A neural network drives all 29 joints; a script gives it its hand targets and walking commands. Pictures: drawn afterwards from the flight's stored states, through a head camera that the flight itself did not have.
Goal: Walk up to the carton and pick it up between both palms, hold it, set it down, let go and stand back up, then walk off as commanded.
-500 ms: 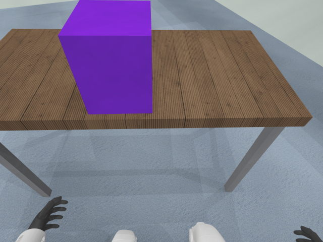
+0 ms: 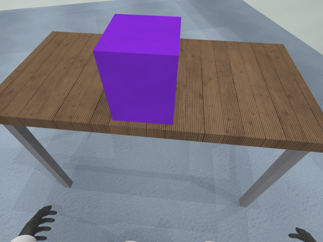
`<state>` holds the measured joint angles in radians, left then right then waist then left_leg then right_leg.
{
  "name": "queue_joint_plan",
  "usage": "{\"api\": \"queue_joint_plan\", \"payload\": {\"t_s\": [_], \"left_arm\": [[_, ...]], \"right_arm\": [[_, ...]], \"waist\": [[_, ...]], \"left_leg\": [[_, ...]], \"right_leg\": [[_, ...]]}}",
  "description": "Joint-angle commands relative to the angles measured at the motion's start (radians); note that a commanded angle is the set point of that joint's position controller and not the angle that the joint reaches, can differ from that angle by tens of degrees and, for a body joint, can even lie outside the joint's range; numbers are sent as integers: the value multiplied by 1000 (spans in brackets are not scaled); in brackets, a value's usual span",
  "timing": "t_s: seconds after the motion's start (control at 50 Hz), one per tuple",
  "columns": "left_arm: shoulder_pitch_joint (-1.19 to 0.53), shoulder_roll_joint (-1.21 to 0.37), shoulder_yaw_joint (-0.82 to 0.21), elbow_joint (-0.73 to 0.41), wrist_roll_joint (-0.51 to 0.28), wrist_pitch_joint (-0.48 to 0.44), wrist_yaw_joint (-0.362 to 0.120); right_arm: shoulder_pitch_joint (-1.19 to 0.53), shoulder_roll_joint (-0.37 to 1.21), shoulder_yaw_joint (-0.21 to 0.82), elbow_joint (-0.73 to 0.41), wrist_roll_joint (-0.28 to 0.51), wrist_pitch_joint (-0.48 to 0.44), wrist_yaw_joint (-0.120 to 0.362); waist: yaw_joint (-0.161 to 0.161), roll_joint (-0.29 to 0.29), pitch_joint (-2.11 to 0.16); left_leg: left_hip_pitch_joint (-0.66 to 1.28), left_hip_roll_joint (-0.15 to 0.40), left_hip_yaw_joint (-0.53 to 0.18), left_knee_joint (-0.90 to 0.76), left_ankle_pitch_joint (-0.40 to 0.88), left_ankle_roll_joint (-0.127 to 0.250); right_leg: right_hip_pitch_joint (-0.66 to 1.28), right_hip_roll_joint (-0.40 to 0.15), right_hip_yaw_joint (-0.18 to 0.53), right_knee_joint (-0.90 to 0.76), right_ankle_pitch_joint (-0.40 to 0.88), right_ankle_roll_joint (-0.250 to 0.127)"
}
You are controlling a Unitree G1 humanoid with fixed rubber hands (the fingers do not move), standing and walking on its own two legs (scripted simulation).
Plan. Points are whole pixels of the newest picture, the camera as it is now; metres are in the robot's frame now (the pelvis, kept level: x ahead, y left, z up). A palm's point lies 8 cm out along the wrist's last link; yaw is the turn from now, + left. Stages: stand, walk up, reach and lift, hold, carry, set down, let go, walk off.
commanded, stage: walk up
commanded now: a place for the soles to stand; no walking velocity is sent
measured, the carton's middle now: (145, 71) +0.57 +0.10 +0.10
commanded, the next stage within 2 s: none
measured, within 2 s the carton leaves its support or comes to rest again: neither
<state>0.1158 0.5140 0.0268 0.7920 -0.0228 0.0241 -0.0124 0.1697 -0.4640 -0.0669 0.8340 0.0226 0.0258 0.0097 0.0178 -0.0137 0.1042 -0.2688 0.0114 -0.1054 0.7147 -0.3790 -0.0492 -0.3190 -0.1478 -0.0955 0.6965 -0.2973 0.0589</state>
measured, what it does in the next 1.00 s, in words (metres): walks ahead: right foot, then left foot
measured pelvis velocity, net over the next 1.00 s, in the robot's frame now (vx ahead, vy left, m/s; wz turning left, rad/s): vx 0.15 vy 0.06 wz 0.02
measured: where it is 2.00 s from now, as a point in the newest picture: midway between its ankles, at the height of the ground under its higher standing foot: outside the picture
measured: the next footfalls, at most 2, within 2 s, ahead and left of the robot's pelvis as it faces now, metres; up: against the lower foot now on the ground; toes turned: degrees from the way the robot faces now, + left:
right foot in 0.74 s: +0.19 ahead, -0.06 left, +0.00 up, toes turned -2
left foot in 0.96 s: +0.13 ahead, +0.20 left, +0.00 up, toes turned -1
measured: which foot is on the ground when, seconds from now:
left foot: down 0.00-0.78, up 0.80-0.94, down 0.96-1.00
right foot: down 0.00-0.46, up 0.48-0.72, down 0.74-1.00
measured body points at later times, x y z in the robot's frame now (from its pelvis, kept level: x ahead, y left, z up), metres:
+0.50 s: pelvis +0.03 +0.04 +0.01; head +0.04 +0.05 +0.46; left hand +0.05 +0.40 -0.09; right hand +0.16 -0.28 -0.08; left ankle +0.04 +0.16 -0.72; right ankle +0.04 -0.15 -0.70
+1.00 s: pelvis +0.15 +0.06 +0.01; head +0.17 +0.05 +0.46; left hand +0.29 +0.38 -0.07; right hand +0.26 -0.26 -0.11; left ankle +0.12 +0.19 -0.72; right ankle +0.19 -0.05 -0.72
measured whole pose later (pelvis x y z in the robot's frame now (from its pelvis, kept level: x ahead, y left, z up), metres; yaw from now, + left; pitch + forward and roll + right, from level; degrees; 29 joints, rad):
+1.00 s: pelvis +0.15 +0.06 +0.01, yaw +1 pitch -4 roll +0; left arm 0.12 0.42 -0.01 0.79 -0.02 0.00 0.01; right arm 0.16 -0.42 -0.03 0.89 0.02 0.02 -0.01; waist 0.00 0.02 0.14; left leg -0.14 0.01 -0.01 0.58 -0.32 -0.02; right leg -0.27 -0.03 -0.05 0.62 -0.28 -0.01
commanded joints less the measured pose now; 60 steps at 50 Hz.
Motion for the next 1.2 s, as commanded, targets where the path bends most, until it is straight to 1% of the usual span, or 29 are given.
{"api": "queue_joint_plan", "payload": {"t_s": [0.0, 0.06, 0.12, 0.18, 0.2, 0.22, 0.24, 0.26, 0.32, 0.38, 0.4, 0.42, 0.44, 0.46, 0.52, 0.58, 0.66, 0.68, 0.7, 0.72, 0.74, 0.76, 0.82, 0.88, 0.92, 0.98, 1.02, 1.08, 1.18], "left_arm": [[-40, 227, 65, -17, -10, -34, -2], [-15, 203, 57, 19, -7, -38, -5], [-34, 176, 63, 34, -2, -28, -7], [-22, 207, 82, 58, 10, -28, -7], [103, 219, 98, 47, 33, -41, 13], [189, 242, 110, 69, 47, -43, 20], [194, 278, 131, 70, 50, -48, 27], [199, 268, 123, 52, 55, -55, 32], [126, 263, 121, 11, 59, -67, 41], [-28, 209, 111, -32, 62, -52, 40], [-11, 130, 78, -29, 44, -44, 31], [17, 54, 62, -53, 36, -36, 23], [6, 37, 51, -97, 20, -25, 18], [36, 97, 72, -121, 11, -29, 25], [174, 133, 83, -67, 17, -48, 10], [160, 118, 73, -78, 23, -58, 10], [191, 70, 63, -63, 54, -64, 22], [237, 90, 72, -26, 55, -69, 32], [262, 131, 84, -16, 49, -67, 39], [263, 194, 97, -36, 41, -54, 47], [197, 189, 78, -74, 28, -56, 53], [180, 187, 79, -94, 40, -53, 48], [81, 155, 49, -71, 24, -33, 48], [3, 145, 26, -80, 2, -28, 36], [-24, 87, 4, -51, 0, -34, 19], [-17, 129, 17, 1, -11, -25, 12], [-68, 144, 15, 36, -1, -38, 14], [-55, 73, -10, 80, -7, -52, 10], [-107, 80, 3, 162, 4, -32, 20]], "right_arm": [[-58, -269, -64, -22, -3, -31, 3], [-82, -249, -55, -11, 2, -39, -6], [-104, -223, -51, -18, 2, -21, -7], [-100, -194, -41, 13, 3, -10, -3], [-48, -200, -56, 6, -32, -9, 28], [-70, -191, -64, -9, -41, -6, 37], [-80, -171, -72, -32, -37, 1, 51], [-104, -163, -63, -37, -50, 0, 54], [-56, -152, -69, -66, -48, -14, 73], [105, -114, -64, -31, -29, -18, 89], [171, -132, -78, 7, -35, -27, 80], [219, -226, -106, 31, -55, -25, 65], [190, -260, -113, -9, -76, -22, 40], [107, -283, -110, -51, -77, -26, 27], [28, -211, -98, -70, -56, -31, 15], [24, -198, -88, -89, -54, -44, 7], [-1, -156, -44, -109, -37, -41, 2], [-6, -110, -33, -110, -25, -40, 6], [24, -74, -14, -110, -15, -43, 10], [51, -69, -6, -115, -8, -38, 7], [77, -85, -6, -93, -6, -13, -2], [105, -162, -31, -77, -17, 15, -15], [84, -156, -19, -39, -5, 1, -18], [105, -151, -15, 11, 0, -12, -22], [-5, -189, -21, 9, -12, -28, -25], [-94, -174, -1, 21, 9, -39, -12], [-61, -140, 9, 52, 16, -45, -10], [-64, -179, 9, 111, 14, -50, -24], [-127, -145, 21, 131, 11, -41, -28]], "waist": [[3, 71, -93], [8, 119, -149], [0, 169, -108], [8, 80, -79], [18, 39, -160], [55, 12, -115], [52, -130, -98], [73, -127, 5], [12, -83, -3], [-119, -138, -28], [-133, -7, -42], [-151, 268, -37], [-154, 256, 16], [-117, 232, 65], [-34, 151, 47], [-37, 174, 19], [0, 147, -5], [50, 5, -84], [64, -70, -149], [77, -184, -212], [29, -188, -203], [43, -159, -178], [0, -114, -89], [-49, -92, -91], [-4, -35, -71], [15, -1, -87], [-12, -40, -152], [4, 21, -185], [-14, 67, -196]], "left_leg": [[-54, 110, -163, -271, 255, 116], [7, 106, -145, -256, 385, 127], [-53, 99, -124, -303, 247, 121], [-96, 78, -111, -320, 88, 94], [-173, 43, -81, -226, -303, 124], [-254, 19, -24, -142, -358, 113], [-225, 6, 83, 82, -207, 98], [-330, 34, 26, 187, -214, 86], [-229, 95, 0, 109, -136, 97], [227, -1, 173, -259, 16, 91], [302, 17, 103, -397, -33, 100], [413, 121, -162, -451, -162, 168], [243, 242, -389, -552, -332, 224], [124, 306, -476, -635, -508, 283], [187, 245, -231, -503, -249, 285], [155, 301, -164, -465, -39, 287], [18, 232, 27, -246, 475, 204], [-8, 200, 59, -111, 575, 156], [-68, 149, 103, 14, 469, 99], [-77, 55, 139, 179, 191, 47], [-87, 3, 112, 221, -190, 38], [-20, 20, 30, 245, -321, 56], [-17, 51, 31, 80, -253, 71], [192, 67, 29, -231, 146, 47], [152, 136, -99, -383, 349, 80], [5, 161, -15, -295, 243, 89], [158, 125, 26, -326, 318, 49], [270, 147, 36, -307, 760, 68], [245, 144, 85, -324, 727, 73]], "right_leg": [[114, -18, 73, -159, 19, -93], [171, -17, 51, -165, 237, -94], [175, -1, 33, -175, 131, -76], [177, -33, 69, -301, -135, -84], [300, -51, 146, -338, -405, -130], [327, -153, 255, -419, -552, -172], [267, -279, 341, -542, -623, -215], [245, -354, 452, -590, -624, -268], [197, -306, 263, -562, -418, -233], [-76, -64, -35, -371, -352, -135], [-105, 27, -126, -177, -302, -92], [-294, 118, -132, 133, -300, -86], [-360, 131, 66, 286, -292, -89], [-370, 116, 103, 335, -280, -78], [-305, 79, 162, 278, -178, -103], [-206, 45, 167, 151, -125, -102], [140, 125, 48, -168, 174, -94], [295, 138, 68, -218, 297, -100], [401, 52, 135, -226, 438, -100], [394, -133, 352, -292, 523, -175], [320, -238, 572, -368, 413, -263], [198, -248, 595, -358, 276, -327], [153, -148, 377, -347, 200, -250], [6, -113, 273, -286, 365, -151], [80, -32, 160, -189, 454, -85], [241, 13, 149, -297, 260, -70], [207, -31, 177, -266, 458, -91], [203, -9, 149, -235, 646, -82], [254, 9, 102, -279, 606, -61]]}}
